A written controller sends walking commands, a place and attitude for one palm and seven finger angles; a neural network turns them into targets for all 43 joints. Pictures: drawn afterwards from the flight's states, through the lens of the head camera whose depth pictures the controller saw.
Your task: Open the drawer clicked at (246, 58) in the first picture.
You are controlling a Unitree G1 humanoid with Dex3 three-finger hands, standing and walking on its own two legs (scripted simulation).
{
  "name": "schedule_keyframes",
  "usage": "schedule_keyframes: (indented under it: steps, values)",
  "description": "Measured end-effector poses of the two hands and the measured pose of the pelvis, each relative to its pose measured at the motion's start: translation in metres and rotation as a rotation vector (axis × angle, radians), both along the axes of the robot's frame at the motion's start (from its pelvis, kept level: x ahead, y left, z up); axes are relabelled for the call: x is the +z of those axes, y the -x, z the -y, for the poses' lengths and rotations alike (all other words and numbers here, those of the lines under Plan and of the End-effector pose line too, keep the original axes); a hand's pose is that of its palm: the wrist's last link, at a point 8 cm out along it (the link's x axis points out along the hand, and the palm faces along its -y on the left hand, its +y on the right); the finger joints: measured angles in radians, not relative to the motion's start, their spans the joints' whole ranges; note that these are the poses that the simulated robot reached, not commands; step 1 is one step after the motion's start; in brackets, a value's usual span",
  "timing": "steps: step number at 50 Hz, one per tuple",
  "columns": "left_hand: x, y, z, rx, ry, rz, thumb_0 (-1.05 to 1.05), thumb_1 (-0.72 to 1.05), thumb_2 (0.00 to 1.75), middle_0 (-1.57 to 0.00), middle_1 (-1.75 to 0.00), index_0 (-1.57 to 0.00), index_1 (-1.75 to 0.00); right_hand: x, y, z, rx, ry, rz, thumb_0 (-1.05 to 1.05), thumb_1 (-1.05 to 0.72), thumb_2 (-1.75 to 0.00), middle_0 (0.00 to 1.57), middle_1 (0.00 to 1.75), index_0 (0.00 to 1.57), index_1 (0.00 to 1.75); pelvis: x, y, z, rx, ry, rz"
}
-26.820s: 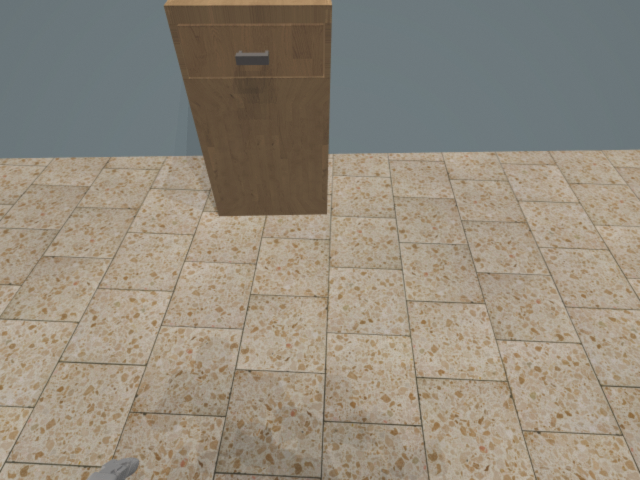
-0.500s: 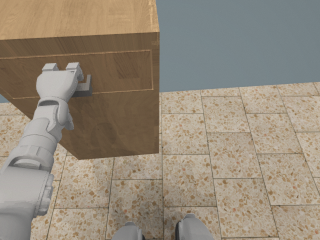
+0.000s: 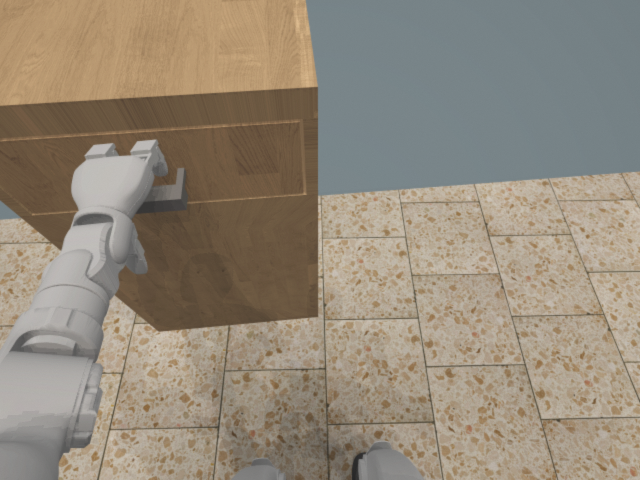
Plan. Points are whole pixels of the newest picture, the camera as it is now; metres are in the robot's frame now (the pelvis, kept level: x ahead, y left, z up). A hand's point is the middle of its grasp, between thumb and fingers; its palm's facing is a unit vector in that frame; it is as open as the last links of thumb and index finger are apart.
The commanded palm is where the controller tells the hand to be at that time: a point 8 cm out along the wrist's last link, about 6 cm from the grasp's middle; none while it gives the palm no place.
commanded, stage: lift the fingers back up to retry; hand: left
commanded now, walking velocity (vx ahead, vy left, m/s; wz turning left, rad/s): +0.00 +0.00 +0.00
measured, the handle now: (150, 187) +0.52 +0.24 +0.00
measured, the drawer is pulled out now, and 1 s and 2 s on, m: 0.00 0.00 0.00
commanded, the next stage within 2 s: re-aim the fingers above the handle in 0.42 s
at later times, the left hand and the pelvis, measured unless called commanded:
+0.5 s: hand (121, 192) +0.47 +0.24 +0.06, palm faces -0.06 -0.03 -1.00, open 13.7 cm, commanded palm +0.44 +0.24 +0.12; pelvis +0.04 +0.01 +0.02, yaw +1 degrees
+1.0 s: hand (139, 191) +0.46 +0.22 +0.06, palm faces -0.05 -0.03 -1.00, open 13.8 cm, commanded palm +0.44 +0.24 +0.12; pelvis +0.03 +0.00 +0.02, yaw +1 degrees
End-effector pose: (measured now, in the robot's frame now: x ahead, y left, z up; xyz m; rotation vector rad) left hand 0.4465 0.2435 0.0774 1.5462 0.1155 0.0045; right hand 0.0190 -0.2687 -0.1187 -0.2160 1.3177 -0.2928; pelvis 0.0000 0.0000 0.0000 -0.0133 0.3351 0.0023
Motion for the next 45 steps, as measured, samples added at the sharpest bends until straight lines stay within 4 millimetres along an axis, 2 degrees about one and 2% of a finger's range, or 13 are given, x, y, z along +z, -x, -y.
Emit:
schedule_keyframes:
  steps: [7,18,27,34,40,45]
  values:
    - [0.01,-0.005,-0.003,-0.014,-0.003,0.017,0.0,-0.49,0.3,-0.34,-1.22,-0.35,-1.21,0.008,-0.024,-0.002,0.011,0.002,0.019,0.0,-0.9,-0.9,0.21,0.3,0.2,0.3,0.008,-0.015,-0.004,0.005,0.006,0.018]
    - [0.034,-0.004,-0.003,0.003,0.002,0.049,0.0,-0.49,0.3,-0.35,-1.21,-0.36,-1.22,0.014,-0.076,-0.014,0.045,-0.044,0.1,0.0,-0.9,-0.9,0.2,0.3,0.2,0.3,0.019,-0.034,-0.009,0.013,0.007,0.062]
    - [0.033,0.0,0.0,0.01,0.002,0.002,0.0,-0.49,0.3,-0.32,-1.2,-0.33,-1.21,0.018,-0.105,-0.016,0.081,-0.062,0.147,0.0,-0.9,-0.9,0.21,0.3,0.2,0.3,0.022,-0.038,-0.005,0.015,0.001,0.081]
    - [0.029,0.003,-0.001,-0.007,0.013,0.002,0.0,-0.49,0.3,-0.32,-1.2,-0.33,-1.2,0.019,-0.104,-0.008,0.082,-0.038,0.142,0.0,-0.9,-0.9,0.21,0.3,0.2,0.3,0.022,-0.037,0.0,0.013,-0.003,0.079]
    - [0.034,0.003,-0.005,0.002,-0.012,0.034,0.0,-0.49,0.3,-0.32,-1.2,-0.32,-1.2,0.017,-0.091,-0.001,0.07,-0.031,0.11,0.0,-0.9,-0.9,0.2,0.3,0.2,0.3,0.021,-0.035,0.002,0.016,-0.003,0.073]
    - [0.035,0.002,0.005,0.0,-0.014,0.023,0.0,-0.49,0.3,-0.32,-1.2,-0.32,-1.2,0.014,-0.077,0.001,0.054,-0.038,0.083,0.0,-0.9,-0.9,0.2,0.3,0.2,0.3,0.021,-0.033,0.003,0.017,-0.004,0.078]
